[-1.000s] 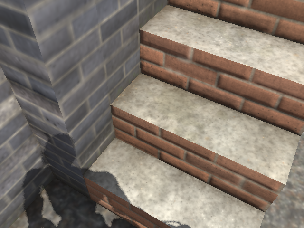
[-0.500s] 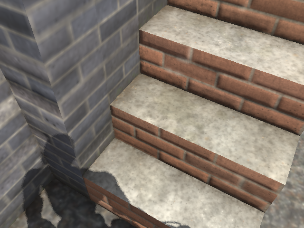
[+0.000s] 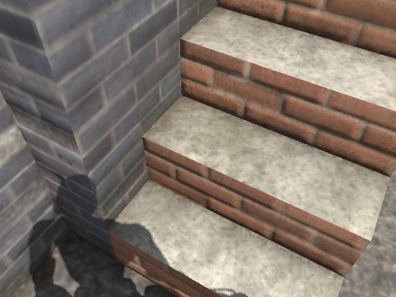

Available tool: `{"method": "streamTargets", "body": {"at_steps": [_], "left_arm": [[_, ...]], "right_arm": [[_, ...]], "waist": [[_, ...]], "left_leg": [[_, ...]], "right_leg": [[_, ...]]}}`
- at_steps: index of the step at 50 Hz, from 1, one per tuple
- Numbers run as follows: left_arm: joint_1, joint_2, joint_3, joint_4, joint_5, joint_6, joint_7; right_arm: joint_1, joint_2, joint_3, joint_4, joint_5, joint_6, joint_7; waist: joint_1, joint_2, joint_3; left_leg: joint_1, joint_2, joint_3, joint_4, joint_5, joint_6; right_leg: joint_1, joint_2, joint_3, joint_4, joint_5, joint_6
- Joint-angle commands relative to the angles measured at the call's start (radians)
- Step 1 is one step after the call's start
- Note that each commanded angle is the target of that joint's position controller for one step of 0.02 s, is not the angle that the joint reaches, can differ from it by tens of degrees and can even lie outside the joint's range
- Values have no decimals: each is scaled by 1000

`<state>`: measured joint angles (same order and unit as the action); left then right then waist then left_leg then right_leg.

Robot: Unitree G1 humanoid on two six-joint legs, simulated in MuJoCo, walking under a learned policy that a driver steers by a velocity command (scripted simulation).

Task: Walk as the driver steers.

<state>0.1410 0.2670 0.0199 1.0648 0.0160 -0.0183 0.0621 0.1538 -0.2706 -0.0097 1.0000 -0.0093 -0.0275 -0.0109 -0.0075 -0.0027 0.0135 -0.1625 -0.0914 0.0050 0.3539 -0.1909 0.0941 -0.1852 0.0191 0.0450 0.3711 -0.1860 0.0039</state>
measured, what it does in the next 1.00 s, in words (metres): stands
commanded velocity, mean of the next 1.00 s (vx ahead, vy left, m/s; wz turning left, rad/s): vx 0.00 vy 0.00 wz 0.00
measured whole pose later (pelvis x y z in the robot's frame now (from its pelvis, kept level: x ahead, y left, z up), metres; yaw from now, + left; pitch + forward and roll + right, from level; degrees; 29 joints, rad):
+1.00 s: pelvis +0.00 +0.00 +0.00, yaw +0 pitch +0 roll +0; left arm 0.15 0.28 0.01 1.05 0.02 -0.02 0.06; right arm 0.16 -0.28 0.00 0.99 -0.01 -0.03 -0.01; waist -0.01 0.00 0.02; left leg -0.17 -0.09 0.00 0.36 -0.20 0.09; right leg -0.19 0.02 0.05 0.37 -0.19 0.00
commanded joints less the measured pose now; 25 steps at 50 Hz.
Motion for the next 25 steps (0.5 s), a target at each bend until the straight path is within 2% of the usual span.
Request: {"method": "streamTargets", "body": {"at_steps": [1, 2, 3, 4, 5, 6, 9, 10, 11, 12, 13, 14, 15, 16, 17, 18, 19, 20, 21, 22, 23, 24, 25], "left_arm": [[-6, 121, 19, -36, 1, -7, 4], [-1, 137, 23, -39, 2, -10, 0], [-3, 114, 19, -37, 1, -9, 2], [-5, 119, 19, -39, 0, -9, 3], [-1, 136, 22, -41, 0, -11, -1], [-3, 115, 19, -39, 0, -10, 1], [-5, 124, 19, -41, 0, -7, 4], [1, 140, 22, -43, 2, -10, 0], [0, 117, 18, -40, 1, -9, 2], [-3, 122, 18, -42, 0, -8, 3], [1, 139, 21, -44, 0, -11, -1], [-1, 117, 18, -42, 0, -10, 1], [-2, 122, 18, -44, 0, -9, 2], [2, 139, 21, -45, 1, -11, -1], [-1, 118, 17, -43, 1, -10, 1], [-1, 123, 17, -45, 1, -9, 2], [2, 140, 21, -46, 1, -11, -1], [0, 119, 17, -44, 1, -10, 1], [0, 124, 17, -46, 1, -9, 2], [3, 141, 21, -47, 1, -11, -1], [1, 120, 17, -45, 1, -9, 1], [0, 125, 17, -47, 1, -9, 2], [4, 142, 20, -48, 1, -11, -1]], "right_arm": [[-8, -130, -24, -44, 1, -11, -1], [-12, -117, -19, -46, -6, -7, -5], [-5, -136, -24, -43, 0, -9, -4], [-7, -132, -24, -43, 2, -10, -3], [-12, -117, -18, -47, -6, -6, -6], [-5, -136, -23, -44, 0, -8, -5], [-8, -131, -23, -46, 1, -11, -1], [-12, -118, -18, -48, -6, -8, -5], [-5, -137, -23, -45, 0, -9, -3], [-6, -134, -23, -46, 2, -10, -2], [-11, -119, -17, -49, -6, -7, -5], [-4, -137, -22, -46, 0, -9, -4], [-6, -134, -22, -47, 2, -10, -2], [-11, -120, -17, -50, -6, -6, -6], [-5, -138, -22, -47, 0, -9, -4], [-6, -135, -22, -48, 2, -10, -2], [-11, -120, -17, -51, -6, -7, -5], [-4, -139, -22, -48, 0, -9, -4], [-6, -135, -22, -49, 2, -11, -2], [-11, -121, -16, -52, -6, -7, -5], [-4, -139, -22, -49, 0, -9, -3], [-6, -136, -21, -49, 2, -11, -1], [-11, -121, -16, -52, -6, -7, -5]], "waist": [[0, 7, -40], [-2, -11, -26], [1, 20, -45], [-1, 15, -41], [-3, -10, -27], [1, 20, -45], [0, 10, -38], [-3, -11, -26], [1, 20, -44], [-1, 16, -40], [-3, -9, -26], [1, 20, -44], [-1, 15, -41], [-3, -9, -26], [1, 21, -44], [-1, 15, -41], [-3, -9, -26], [1, 21, -43], [-1, 15, -41], [-3, -9, -25], [1, 21, -43], [-1, 15, -41], [-3, -9, -25]], "left_leg": [[13, 164, -155, -67, 152, 1], [6, 161, -157, -62, 155, 1], [17, 163, -153, -66, 154, 1], [14, 164, -156, -67, 152, 1], [7, 162, -158, -62, 155, 1], [18, 163, -154, -65, 154, 1], [11, 165, -156, -66, 150, 2], [5, 162, -158, -61, 153, 1], [15, 163, -154, -65, 151, 2], [12, 165, -156, -66, 149, 2], [5, 162, -158, -61, 152, 1], [16, 163, -154, -65, 151, 2], [13, 165, -157, -65, 148, 2], [5, 162, -159, -61, 151, 1], [15, 163, -155, -64, 149, 2], [12, 165, -157, -65, 146, 2], [4, 162, -159, -61, 149, 2], [14, 163, -155, -64, 148, 2], [11, 165, -157, -65, 145, 2], [3, 162, -159, -61, 148, 2], [14, 163, -155, -64, 147, 2], [10, 165, -157, -65, 144, 2], [2, 162, -159, -61, 147, 1]], "right_leg": [[1, -70, 76, -36, 70, -36], [-5, -64, 70, -36, 73, -32], [1, -71, 77, -36, 68, -35], [2, -71, 77, -36, 69, -35], [-5, -64, 70, -35, 73, -31], [0, -71, 77, -36, 68, -35], [1, -70, 78, -36, 70, -36], [-3, -64, 71, -35, 74, -32], [2, -71, 78, -36, 68, -35], [3, -70, 78, -35, 69, -35], [-4, -64, 71, -35, 73, -31], [1, -71, 78, -36, 68, -35], [3, -70, 78, -35, 69, -35], [-4, -63, 71, -35, 73, -31], [1, -71, 78, -36, 68, -35], [3, -70, 78, -35, 69, -35], [-4, -63, 72, -34, 73, -31], [2, -70, 78, -35, 68, -35], [3, -70, 78, -34, 69, -35], [-3, -63, 72, -34, 73, -31], [2, -70, 79, -35, 68, -35], [4, -70, 79, -34, 69, -35], [-3, -63, 72, -34, 73, -31]]}}
Velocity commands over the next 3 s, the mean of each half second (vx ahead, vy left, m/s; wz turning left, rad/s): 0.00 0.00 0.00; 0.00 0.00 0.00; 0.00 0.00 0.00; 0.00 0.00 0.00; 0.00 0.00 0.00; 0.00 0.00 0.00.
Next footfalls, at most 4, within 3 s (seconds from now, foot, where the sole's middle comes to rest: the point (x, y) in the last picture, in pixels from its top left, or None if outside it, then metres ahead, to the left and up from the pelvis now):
none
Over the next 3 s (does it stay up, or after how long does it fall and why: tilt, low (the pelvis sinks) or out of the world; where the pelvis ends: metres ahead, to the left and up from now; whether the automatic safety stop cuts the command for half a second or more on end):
stays up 0.00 0.00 0.00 its command is cut before an obstacle from the start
